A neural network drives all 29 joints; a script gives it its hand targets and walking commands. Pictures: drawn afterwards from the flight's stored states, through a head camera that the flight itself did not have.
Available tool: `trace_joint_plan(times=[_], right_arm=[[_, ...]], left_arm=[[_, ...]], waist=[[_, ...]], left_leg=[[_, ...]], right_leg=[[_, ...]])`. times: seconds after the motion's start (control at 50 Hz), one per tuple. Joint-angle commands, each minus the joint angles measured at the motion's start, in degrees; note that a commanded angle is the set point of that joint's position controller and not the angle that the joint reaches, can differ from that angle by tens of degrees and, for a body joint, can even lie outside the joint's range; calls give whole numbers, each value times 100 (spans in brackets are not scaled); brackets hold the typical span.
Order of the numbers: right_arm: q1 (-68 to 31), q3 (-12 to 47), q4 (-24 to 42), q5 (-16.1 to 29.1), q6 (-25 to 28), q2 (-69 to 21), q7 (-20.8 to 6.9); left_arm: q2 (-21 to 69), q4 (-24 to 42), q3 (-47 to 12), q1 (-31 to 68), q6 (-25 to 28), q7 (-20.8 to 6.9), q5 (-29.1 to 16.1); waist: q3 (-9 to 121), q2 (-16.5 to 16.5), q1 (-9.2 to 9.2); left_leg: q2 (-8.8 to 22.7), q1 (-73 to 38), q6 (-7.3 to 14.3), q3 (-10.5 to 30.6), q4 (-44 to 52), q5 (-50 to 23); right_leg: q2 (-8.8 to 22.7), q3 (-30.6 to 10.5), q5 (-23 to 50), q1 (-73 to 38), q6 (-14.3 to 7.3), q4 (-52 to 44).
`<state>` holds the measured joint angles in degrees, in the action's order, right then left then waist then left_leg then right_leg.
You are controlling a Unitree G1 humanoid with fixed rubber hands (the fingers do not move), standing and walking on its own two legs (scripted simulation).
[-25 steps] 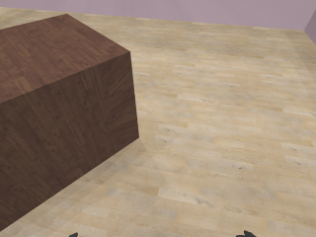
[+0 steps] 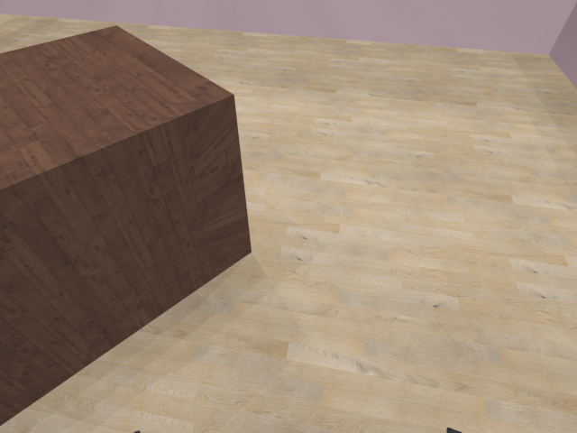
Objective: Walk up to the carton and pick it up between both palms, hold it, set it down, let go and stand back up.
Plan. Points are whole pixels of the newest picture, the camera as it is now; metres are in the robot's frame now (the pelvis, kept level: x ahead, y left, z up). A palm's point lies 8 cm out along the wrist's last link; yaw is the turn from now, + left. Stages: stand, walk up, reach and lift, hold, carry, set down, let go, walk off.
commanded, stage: walk up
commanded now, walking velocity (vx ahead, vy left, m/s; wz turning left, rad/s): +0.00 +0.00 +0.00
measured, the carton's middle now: out of the picture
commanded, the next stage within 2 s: none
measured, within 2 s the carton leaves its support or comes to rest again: neither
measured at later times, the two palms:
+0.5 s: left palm out of the picture +0.00 +0.40 -0.14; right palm (397, 424) +0.18 -0.15 -0.11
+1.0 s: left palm out of the picture -0.08 +0.45 -0.10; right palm (261, 349) +0.30 +0.05 -0.11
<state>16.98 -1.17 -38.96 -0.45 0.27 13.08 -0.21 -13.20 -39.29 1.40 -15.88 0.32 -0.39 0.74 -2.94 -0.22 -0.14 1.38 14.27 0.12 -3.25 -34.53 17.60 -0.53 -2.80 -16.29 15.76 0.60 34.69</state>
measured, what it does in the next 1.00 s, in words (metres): steps to the left, turning left: left foot, then right foot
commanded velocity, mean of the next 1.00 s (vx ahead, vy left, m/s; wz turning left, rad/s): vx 0.00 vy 0.00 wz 0.00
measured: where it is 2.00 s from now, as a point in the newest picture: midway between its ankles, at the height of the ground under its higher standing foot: outside the picture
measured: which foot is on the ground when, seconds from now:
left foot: down 0.00-0.18, up 0.20-0.42, down 0.44-0.72, up 0.74-1.00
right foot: down 0.00-0.44, up 0.46-0.68, down 0.70-1.00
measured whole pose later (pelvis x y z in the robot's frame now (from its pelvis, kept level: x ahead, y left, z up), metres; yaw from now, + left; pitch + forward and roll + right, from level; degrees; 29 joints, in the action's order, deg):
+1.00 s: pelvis +0.05 +0.19 -0.01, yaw +38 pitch -5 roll -3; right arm 14.7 -4.8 -36.4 -2.1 -3.8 16.9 -5.7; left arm -16.8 -41.6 2.4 -20.0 4.6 3.7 4.6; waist -7.0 5.1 0.6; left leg 6.2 31.5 -2.2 4.0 -57.3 22.4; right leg 10.0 17.8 -21.8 7.3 3.1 37.2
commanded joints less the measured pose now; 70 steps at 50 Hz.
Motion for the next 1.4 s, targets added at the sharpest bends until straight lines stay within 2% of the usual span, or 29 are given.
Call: trace_joint_plan(times=[0.0, 0.1, 0.12, 0.16, 0.2, 0.28, 0.36, 0.38, 0.42, 0.44, 0.46, 0.48, 0.56, 0.62, 0.66, 0.68, 0.7, 0.72, 0.8, 0.98, 1.02, 1.04, 1.06, 1.08, 1.1, 1.12, 1.2, 1.32, 1.38], right_arm=[[40, -212, 526, -9, 114, 868, 28], [69, -205, 537, -6, 117, 845, 36], [-71, -354, 689, -237, -51, 1410, -172], [-185, -283, 927, -396, -262, 950, -328], [-377, -387, 1077, -557, -426, 1163, -352], [-85, -409, 1047, -381, -381, 897, -479], [346, -460, 905, -135, -249, 743, -588], [861, -544, 730, -83, -169, 827, -600], [1735, -804, 310, -121, -37, 1556, -492], [1463, -832, 619, -229, -3, 2161, -424], [928, -819, 743, -89, -84, 2266, -412], [673, -737, 803, -28, -94, 2004, -358], [44, -606, 894, -290, -176, 1713, -167], [-164, -500, 923, -286, -256, 1460, -188], [-675, -354, 971, -180, -329, 1194, -237], [-434, -267, 992, -161, -354, 775, -258], [-405, -240, 1139, -254, -365, 605, -258], [-388, -416, 1114, -428, -470, 1140, -263], [-55, -508, 798, -377, -426, 1107, -424], [-480, -430, 842, -120, -108, 514, -617], [86, -540, 648, -141, 9, 643, -601], [689, -667, 420, -154, 74, 891, -535], [1362, -818, 176, -162, 115, 1230, -426], [1522, -926, 219, -220, 138, 1765, -272], [1198, -924, 355, -45, 55, 2137, -237], [927, -858, 402, 77, 6, 2019, -187], [97, -653, 599, -126, -8, 1625, -11], [-83, -503, 525, -219, 43, 1296, -68], [-651, -308, 621, -219, -86, 1012, -141]], left_arm=[[-757, 558, 212, -13, 127, 26, 2], [-777, 542, 213, 16, 122, 38, 10], [-1230, 530, 564, -146, 169, 160, 309], [-1680, 351, 761, -686, 165, 327, 410], [-1499, 293, 724, -692, 223, 438, 418], [-1464, 365, 677, 133, 317, 460, 469], [-1556, 480, 644, 781, 288, 383, 443], [-1558, 494, 620, 958, 253, 377, 449], [-764, 516, 333, 474, 150, 317, 440], [-533, 956, 226, 592, 129, 243, 203], [-883, 991, 322, 739, 76, 273, 48], [-1201, 973, 373, 872, 53, 251, -3], [-1091, 564, 371, 75, 224, 230, 5], [-964, 508, 360, -243, 295, 246, -6], [-917, 340, 406, -1113, 374, 278, 86], [-1236, 295, 514, -1479, 382, 333, 277], [-1891, 356, 636, -1392, 341, 449, 447], [-2039, 386, 680, -858, 285, 562, 508], [-1211, 436, 349, -122, 481, 510, 406], [-1587, 303, 425, -244, 494, 434, 341], [-1607, 321, 409, -139, 381, 429, 292], [-1399, 357, 338, -257, 312, 400, 295], [-1024, 368, 200, -700, 250, 338, 287], [-683, 674, 65, -747, 241, 205, 177], [-1070, 965, 206, -395, 149, 168, 31], [-1390, 1077, 305, 108, 63, 139, 49], [-1092, 814, 276, -697, 206, 109, 90], [-861, 927, 268, -764, 264, 112, 57], [-865, 569, 405, -1977, 390, 161, 91]], waist=[[144, 82, 7], [184, 58, 11], [106, 123, 74], [70, -1123, 411], [-223, -422, 412], [-312, -740, 125], [176, -1125, -218], [368, -847, -527], [649, 1632, -965], [479, 2916, -960], [285, 2282, -846], [103, 1575, -707], [-83, 1154, -269], [24, 1168, -125], [329, 595, 433], [529, -532, 572], [250, -1387, 619], [-187, -713, 422], [-997, -584, 38], [-260, -1112, 197], [-63, -748, -137], [259, -39, -429], [754, 1052, -718], [793, 2337, -903], [927, 1962, -926], [653, 1091, -943], [-32, 1302, -334], [-242, 1150, -193], [320, 248, 539]], left_leg=[[399, 9, 177, 598, 887, -162], [436, -9, 209, 603, 881, -263], [261, 1470, 393, 1048, 97, -528], [67, 2547, 44, 445, -2280, 1040], [499, 2667, -48, 966, -3387, 1236], [849, 2512, -122, 1181, -2970, 960], [585, 429, -49, 445, -1029, 711], [292, -580, 22, -83, -589, 65], [-376, -1762, 399, 152, 153, 48], [929, -1264, 1305, 3518, 1482, 1225], [1694, -473, 2064, 4932, 2368, 2498], [1558, -493, 2045, 4741, 2318, 2483], [1049, 599, 1603, 3212, 1381, 1211], [884, 1308, 1455, 2790, 1021, 48], [403, 2511, 887, 2104, 67, 593], [-226, 3346, 389, 1536, -1148, 1577], [-833, 3826, -93, 869, -3064, 1688], [-260, 3663, -99, 1210, -3761, 1543], [250, 3347, -334, 1217, -3900, 542], [436, 1066, -13, 166, -1181, 366], [142, -203, 148, -178, -557, -337], [-187, -1014, 228, -246, -283, -458], [-520, -1781, 337, -164, -171, -208], [591, -1991, 973, 2247, 593, 1056], [1382, -1450, 1762, 4369, 1672, 2497], [1610, -1064, 1827, 4675, 2093, 3371], [1447, 217, 1696, 3464, 1549, 1725], [1440, 947, 1600, 2655, 1098, 254], [641, 2419, 907, 1393, -455, 849]], right_leg=[[416, -543, 445, 195, -270, -796], [436, -582, 572, 143, -271, -764], [898, -623, -124, -1051, -681, -481], [2860, -2141, -201, -1484, -1804, -1662], [3359, -2472, 73, -849, -2212, -1798], [2853, -1066, 123, -772, -1764, -1772], [2142, 572, -99, 111, -1223, -886], [1942, 957, -529, 676, -1095, -300], [911, 1729, -1522, 1771, -580, 2499], [152, 1392, -2767, 2907, -210, 3442], [411, 448, -2964, 2656, -231, 3868], [504, 304, -2410, 2832, -199, 4091], [751, 367, -1830, 1699, -164, 2895], [522, 621, -1161, 464, -186, 1551], [397, 675, 357, -1580, -327, 8], [1114, -634, -692, -2340, -504, -764], [3015, -3389, -3758, -1726, -977, -2442], [3677, -4154, -4458, -933, -1482, -2776], [2816, -1484, -1972, -385, -1485, -2191], [2334, 1422, 79, -280, -1184, -1504], [2311, 1758, -193, 340, -1113, -824], [2006, 1998, 140, 570, -934, 276], [1588, 2143, 306, 788, -681, 1801], [976, 2083, -1519, 1927, -296, 3202], [578, 1026, -2419, 2279, -230, 3815], [756, 471, -2196, 2385, -252, 4209], [975, 220, -1415, 2050, -244, 4012], [756, 274, -1321, 1156, -238, 1833], [254, 642, 267, -1579, -414, 75]])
